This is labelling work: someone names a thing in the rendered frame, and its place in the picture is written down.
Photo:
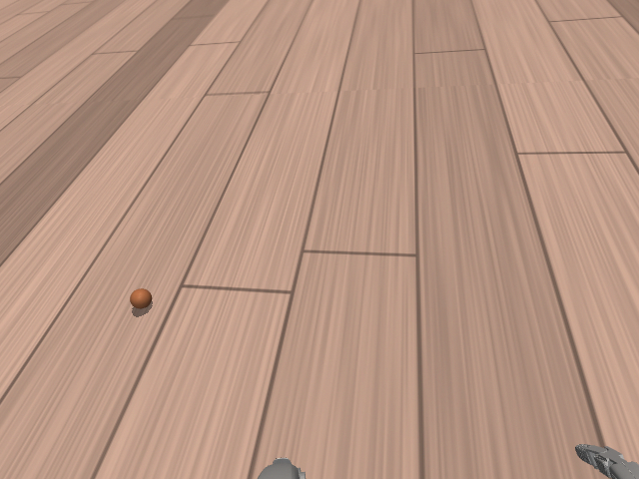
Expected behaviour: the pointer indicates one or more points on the ball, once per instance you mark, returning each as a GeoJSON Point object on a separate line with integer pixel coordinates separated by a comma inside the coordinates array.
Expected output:
{"type": "Point", "coordinates": [141, 298]}

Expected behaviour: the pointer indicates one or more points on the right robot hand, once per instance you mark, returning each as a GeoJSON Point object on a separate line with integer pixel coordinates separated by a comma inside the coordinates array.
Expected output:
{"type": "Point", "coordinates": [610, 462]}

